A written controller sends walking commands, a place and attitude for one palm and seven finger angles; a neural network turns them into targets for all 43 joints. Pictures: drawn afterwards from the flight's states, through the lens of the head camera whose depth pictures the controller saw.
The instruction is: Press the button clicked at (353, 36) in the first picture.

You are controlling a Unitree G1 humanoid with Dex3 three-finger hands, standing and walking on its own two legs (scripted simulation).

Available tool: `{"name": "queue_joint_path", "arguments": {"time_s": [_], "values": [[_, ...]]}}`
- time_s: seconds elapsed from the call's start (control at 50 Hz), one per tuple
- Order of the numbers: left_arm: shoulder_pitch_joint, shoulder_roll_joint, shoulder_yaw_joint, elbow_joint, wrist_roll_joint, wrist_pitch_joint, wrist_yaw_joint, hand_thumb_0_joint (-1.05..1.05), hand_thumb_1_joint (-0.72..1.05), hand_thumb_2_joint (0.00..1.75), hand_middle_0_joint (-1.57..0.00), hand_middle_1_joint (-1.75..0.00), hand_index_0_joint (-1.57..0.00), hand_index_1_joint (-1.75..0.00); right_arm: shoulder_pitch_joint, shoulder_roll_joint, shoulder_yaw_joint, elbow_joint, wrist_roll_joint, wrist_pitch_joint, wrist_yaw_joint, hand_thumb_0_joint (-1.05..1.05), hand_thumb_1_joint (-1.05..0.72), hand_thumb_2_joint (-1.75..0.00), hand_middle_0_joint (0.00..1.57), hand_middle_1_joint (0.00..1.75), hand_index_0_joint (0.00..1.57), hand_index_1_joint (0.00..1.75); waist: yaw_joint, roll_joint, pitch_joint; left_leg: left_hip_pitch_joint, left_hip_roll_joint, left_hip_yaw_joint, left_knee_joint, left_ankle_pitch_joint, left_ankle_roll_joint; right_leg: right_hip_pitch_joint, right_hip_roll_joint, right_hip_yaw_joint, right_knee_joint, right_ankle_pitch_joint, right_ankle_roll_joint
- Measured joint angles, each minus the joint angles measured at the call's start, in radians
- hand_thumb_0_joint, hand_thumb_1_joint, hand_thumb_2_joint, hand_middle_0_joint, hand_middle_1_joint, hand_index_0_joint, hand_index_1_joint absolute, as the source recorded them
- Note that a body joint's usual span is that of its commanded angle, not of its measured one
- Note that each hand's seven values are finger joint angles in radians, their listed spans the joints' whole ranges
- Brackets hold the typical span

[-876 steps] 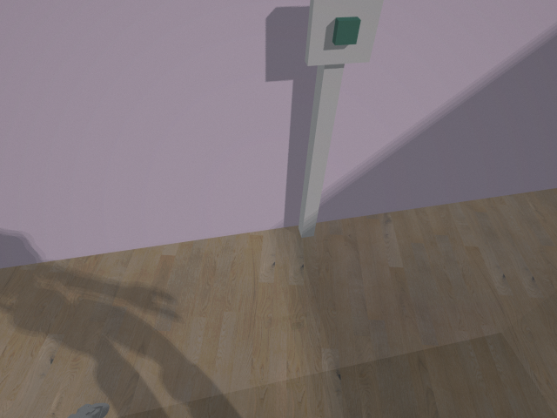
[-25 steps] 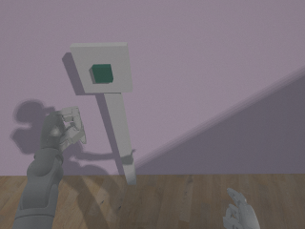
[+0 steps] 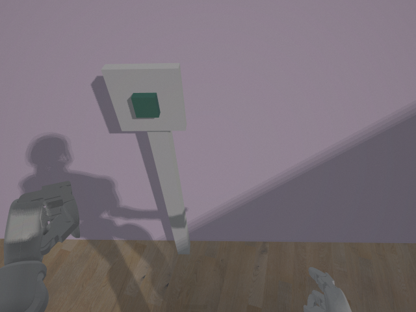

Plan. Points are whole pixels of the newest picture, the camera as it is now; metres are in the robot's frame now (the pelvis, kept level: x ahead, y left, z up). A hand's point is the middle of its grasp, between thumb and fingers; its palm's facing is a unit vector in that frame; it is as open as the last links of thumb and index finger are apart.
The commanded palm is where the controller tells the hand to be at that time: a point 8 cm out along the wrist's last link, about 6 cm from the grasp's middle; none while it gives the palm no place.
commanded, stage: draw the hand back to the body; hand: left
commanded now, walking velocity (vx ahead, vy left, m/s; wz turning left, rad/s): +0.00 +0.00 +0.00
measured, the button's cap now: (146, 104) +0.54 +0.22 +0.14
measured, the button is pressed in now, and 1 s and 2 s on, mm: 0 0 0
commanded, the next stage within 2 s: step back with the hand held close in 0.40 s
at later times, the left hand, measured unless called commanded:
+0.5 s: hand (54, 231) +0.17 +0.25 +0.16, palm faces +0.43 -0.83 -0.37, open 3.1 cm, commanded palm +0.13 +0.29 +0.17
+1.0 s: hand (31, 256) +0.14 +0.26 +0.15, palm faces +0.35 -0.79 -0.50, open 3.1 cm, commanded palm +0.08 +0.30 +0.17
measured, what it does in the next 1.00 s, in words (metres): shifts its weight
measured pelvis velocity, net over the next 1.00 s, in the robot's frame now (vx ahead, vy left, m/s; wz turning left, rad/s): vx -0.05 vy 0.02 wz -0.01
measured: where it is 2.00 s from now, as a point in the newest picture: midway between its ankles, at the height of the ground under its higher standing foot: outside the picture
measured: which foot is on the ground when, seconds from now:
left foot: down 0.00-1.00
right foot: down 0.00-1.00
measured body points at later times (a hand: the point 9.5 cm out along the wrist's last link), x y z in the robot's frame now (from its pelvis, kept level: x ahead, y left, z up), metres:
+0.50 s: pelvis +0.00 +0.01 +0.00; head -0.03 -0.01 +0.45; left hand +0.15 +0.29 +0.18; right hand +0.19 -0.20 -0.08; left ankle -0.01 +0.10 -0.75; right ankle +0.00 -0.11 -0.75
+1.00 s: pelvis -0.05 +0.02 -0.01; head -0.04 +0.02 +0.44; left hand +0.11 +0.30 +0.18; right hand +0.13 -0.22 -0.09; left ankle -0.01 +0.10 -0.75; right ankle +0.00 -0.11 -0.75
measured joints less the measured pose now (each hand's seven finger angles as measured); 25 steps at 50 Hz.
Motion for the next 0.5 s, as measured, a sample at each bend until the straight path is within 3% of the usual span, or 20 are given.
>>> {"name": "queue_joint_path", "arguments": {"time_s": [0.18,0.32,0.5], "values": [[0.128,0.016,0.044,-0.104,0.002,-0.008,0.008,0.01,0.89,0.90,-1.30,-1.49,-1.30,-1.50,0.007,-0.005,-0.013,-0.015,0.002,-0.023,-0.005,0.01,-0.91,-0.90,0.20,0.30,0.20,0.29,0.014,-0.002,-0.012,-0.007,0.002,0.000,0.021,-0.016,0.002,-0.001,0.002,0.000,0.008,-0.008,0.002],[0.105,0.004,0.037,-0.100,0.009,-0.008,0.016,0.01,0.89,0.90,-1.31,-1.49,-1.31,-1.50,-0.003,0.000,-0.008,-0.012,0.001,-0.039,-0.013,0.01,-0.91,-0.90,0.20,0.30,0.20,0.29,0.024,-0.006,-0.004,-0.008,-0.003,-0.006,0.026,-0.014,0.005,0.000,-0.003,-0.005,0.012,-0.008,0.005],[0.098,0.011,0.037,-0.110,0.007,-0.005,0.013,0.01,0.89,0.90,-1.30,-1.49,-1.30,-1.50,0.001,0.016,0.003,-0.014,-0.002,-0.043,-0.008,0.01,-0.91,-0.90,0.20,0.30,0.20,0.30,0.016,-0.011,-0.004,-0.006,-0.003,0.000,0.027,-0.013,0.006,-0.001,-0.004,0.001,0.015,-0.006,0.006]]}}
